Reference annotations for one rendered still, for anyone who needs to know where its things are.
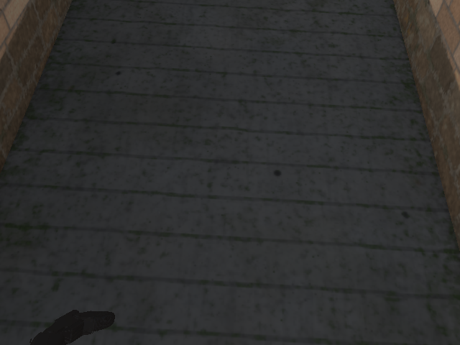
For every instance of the robot left hand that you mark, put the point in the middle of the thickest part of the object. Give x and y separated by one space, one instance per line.
66 329

